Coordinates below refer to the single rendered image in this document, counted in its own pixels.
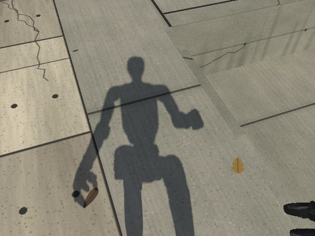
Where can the robot right hand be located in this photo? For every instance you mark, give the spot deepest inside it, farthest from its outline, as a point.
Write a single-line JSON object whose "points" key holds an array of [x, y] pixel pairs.
{"points": [[303, 210]]}

